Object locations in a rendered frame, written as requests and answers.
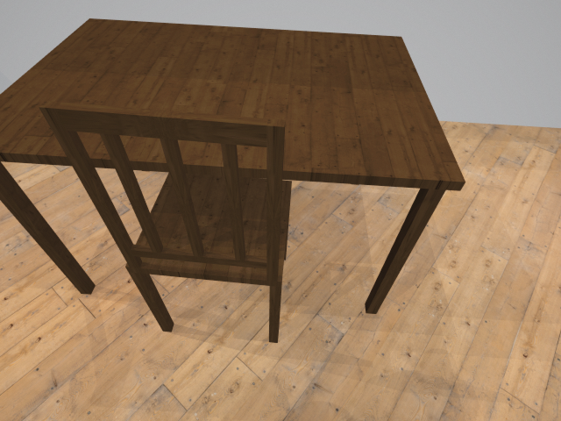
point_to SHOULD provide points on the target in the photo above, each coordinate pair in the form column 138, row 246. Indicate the table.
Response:
column 355, row 108

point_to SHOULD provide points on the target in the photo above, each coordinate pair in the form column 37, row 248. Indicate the chair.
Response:
column 210, row 227

